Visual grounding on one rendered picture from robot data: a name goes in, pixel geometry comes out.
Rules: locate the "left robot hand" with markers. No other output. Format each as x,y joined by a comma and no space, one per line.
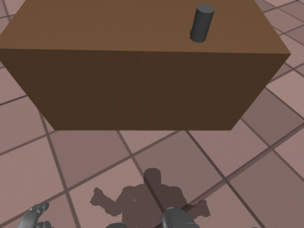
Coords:
30,219

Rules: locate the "can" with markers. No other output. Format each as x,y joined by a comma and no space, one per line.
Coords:
202,21

